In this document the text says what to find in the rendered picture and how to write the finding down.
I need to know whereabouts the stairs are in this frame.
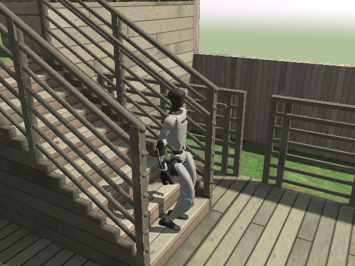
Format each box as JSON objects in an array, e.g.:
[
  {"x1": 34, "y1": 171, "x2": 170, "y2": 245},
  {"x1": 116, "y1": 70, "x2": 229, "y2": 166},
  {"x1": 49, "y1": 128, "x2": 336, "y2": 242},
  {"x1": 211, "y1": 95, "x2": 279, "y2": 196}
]
[{"x1": 0, "y1": 56, "x2": 210, "y2": 266}]

